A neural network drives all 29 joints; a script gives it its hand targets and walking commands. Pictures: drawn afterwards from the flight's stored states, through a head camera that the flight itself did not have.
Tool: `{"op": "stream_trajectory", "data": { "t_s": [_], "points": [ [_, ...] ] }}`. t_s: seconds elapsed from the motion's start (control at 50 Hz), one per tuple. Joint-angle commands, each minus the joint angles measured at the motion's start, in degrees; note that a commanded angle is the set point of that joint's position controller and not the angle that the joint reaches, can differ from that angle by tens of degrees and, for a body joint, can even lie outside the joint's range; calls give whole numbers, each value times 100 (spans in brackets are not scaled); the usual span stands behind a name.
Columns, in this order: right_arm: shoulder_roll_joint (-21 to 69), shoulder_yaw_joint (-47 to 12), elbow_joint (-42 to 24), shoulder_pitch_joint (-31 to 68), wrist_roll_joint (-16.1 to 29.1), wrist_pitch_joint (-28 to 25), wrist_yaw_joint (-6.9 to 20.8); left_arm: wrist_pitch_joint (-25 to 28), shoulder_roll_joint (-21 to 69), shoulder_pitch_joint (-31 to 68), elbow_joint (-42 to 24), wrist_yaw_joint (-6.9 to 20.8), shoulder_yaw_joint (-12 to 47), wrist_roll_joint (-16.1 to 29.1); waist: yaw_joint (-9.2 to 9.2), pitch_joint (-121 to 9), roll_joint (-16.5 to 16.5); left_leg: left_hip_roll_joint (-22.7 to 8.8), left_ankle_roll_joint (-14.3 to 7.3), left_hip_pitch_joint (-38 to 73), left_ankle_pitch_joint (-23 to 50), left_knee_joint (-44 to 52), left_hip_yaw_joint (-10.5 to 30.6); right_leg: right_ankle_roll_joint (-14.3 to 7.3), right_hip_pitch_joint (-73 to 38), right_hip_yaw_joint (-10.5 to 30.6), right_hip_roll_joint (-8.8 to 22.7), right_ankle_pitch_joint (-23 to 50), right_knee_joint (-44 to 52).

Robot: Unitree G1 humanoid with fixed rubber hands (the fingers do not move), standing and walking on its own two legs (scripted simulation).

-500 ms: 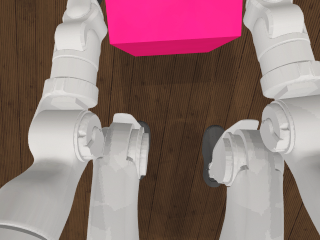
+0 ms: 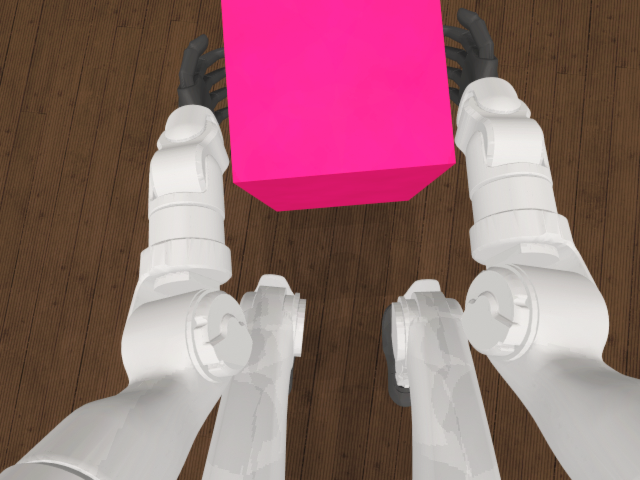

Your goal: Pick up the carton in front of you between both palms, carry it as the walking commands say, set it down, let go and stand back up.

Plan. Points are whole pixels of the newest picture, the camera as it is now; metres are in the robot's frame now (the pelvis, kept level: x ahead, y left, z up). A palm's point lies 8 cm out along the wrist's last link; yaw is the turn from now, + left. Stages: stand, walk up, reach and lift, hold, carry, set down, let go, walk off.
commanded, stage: reach and lift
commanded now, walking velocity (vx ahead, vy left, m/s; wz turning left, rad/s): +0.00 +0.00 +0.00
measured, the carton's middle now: (336, 116) +0.52 +0.02 -0.13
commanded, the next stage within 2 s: none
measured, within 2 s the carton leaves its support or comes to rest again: neither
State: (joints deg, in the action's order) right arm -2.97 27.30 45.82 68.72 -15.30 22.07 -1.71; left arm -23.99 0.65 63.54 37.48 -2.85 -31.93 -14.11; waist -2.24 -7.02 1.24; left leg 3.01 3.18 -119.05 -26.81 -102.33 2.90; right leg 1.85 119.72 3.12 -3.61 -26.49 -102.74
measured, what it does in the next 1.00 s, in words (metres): rises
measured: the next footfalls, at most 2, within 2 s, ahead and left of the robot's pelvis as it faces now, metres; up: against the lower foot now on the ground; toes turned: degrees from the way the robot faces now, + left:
none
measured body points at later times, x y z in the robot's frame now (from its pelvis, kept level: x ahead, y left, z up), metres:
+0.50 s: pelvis +0.05 +0.00 +0.13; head +0.22 -0.01 +0.54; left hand +0.47 +0.16 +0.09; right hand +0.49 -0.14 +0.09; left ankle +0.12 +0.13 -0.44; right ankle +0.12 -0.12 -0.44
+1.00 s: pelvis +0.09 +0.00 +0.26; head +0.15 +0.00 +0.71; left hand +0.43 +0.16 +0.24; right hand +0.44 -0.15 +0.24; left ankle +0.12 +0.13 -0.44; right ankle +0.12 -0.12 -0.44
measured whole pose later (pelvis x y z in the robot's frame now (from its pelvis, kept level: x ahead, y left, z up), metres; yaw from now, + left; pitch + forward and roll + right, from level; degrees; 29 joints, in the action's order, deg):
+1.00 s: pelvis +0.09 +0.00 +0.26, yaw +0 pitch +14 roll +0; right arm 8.7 19.7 28.8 22.7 -13.9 23.5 -1.3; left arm -24.5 8.7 22.4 27.9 -0.6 -20.2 -14.0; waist -0.6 -8.4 0.2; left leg 1.4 1.0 -40.5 -19.0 -45.4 3.6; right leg 0.6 40.7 3.6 -1.5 -18.9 -45.7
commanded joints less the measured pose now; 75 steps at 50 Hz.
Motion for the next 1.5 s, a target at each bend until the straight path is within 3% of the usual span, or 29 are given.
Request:
{"op": "stream_trajectory", "data": {
  "t_s": [0.0, 0.2, 0.32, 0.5, 0.78, 1.1, 1.18, 1.32, 1.48],
  "points": [
    [6154, -2494, 68, 3331, 969, 45, 1460, 42, 5941, 4254, 13, 1611, 3234, 1133, 12, -6473, -69, 630, -93, 3595, 560, 1232, -867, -172, -3711, -785, -647, 406, 1250],
    [6832, -3415, -572, 2340, 1353, 131, 1502, -17, 6301, 2941, -285, 1651, 3817, 1282, -106, -6390, 141, 653, -120, 4490, 1265, 1933, -722, -46, -4791, -615, -658, 1160, 1976],
    [6985, -3444, -518, 1619, 1230, 45, 1410, 77, 6357, 2221, -160, 1662, 3806, 1168, -81, -5605, 217, 661, -163, 4845, 1169, 2505, -604, -28, -5326, -452, -640, 1133, 2602],
    [7037, -3414, -605, 634, 1012, -69, 1339, 177, 6478, 1310, -126, 1664, 3893, 1046, 44, -4809, 29, 652, -205, 5851, 1160, 3501, -409, -110, -6285, -269, -599, 1151, 3589],
    [7137, -3922, -1110, -776, 1034, -73, 1438, 199, 6653, -215, -450, 1634, 4339, 933, 83, -3672, -85, 484, -286, 8053, 1748, 5216, -45, -185, -8205, 19, -432, 1672, 5263],
    [6899, -4459, -2037, -2380, 1175, 545, 1485, -384, 6509, -1824, -1248, 1611, 4922, 1043, 210, -1868, -142, 294, -284, 10605, 2824, 7247, 157, -151, -10656, 113, -237, 2791, 7288],
    [6838, -4517, -2309, -2592, 1241, 870, 1520, -683, 6464, -2040, -1524, 1623, 4990, 1113, 216, -1311, -123, 245, -281, 10972, 2652, 7689, 153, -157, -11081, 102, -204, 2616, 7734],
    [6600, -3866, -1981, -2348, 938, 1167, 1633, -970, 6232, -1829, -1219, 1702, 4331, 810, 211, -193, -156, 192, -350, 10922, 1479, 8067, 103, -226, -10993, 56, -139, 1469, 8102],
    [6764, -3972, -2151, -1709, 991, 1110, 1703, -922, 6421, -1152, -1390, 1774, 4467, 888, 238, -642, -140, 187, -352, 11140, 1474, 8013, 70, -234, -11214, 16, -142, 1455, 8046]
  ]
}}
